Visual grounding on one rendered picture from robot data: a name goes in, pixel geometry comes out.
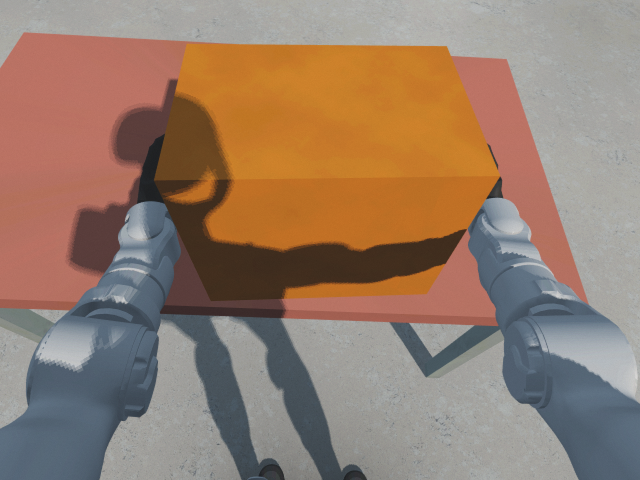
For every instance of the right robot forearm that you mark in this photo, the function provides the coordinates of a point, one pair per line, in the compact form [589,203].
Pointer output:
[512,272]

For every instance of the left robot forearm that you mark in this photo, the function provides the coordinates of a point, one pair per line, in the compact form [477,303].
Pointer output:
[135,286]

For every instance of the right robot hand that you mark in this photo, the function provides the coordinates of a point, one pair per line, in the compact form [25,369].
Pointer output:
[496,191]

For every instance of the right robot upper arm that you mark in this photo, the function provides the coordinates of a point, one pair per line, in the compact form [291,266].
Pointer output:
[577,372]

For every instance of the left robot hand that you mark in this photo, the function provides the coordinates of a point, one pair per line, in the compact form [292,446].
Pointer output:
[148,190]

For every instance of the left robot upper arm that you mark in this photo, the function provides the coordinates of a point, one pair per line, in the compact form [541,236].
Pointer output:
[92,374]

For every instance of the carton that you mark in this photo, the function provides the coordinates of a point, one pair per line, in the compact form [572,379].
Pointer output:
[311,171]

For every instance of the table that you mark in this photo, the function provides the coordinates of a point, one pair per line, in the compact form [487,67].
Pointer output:
[77,117]

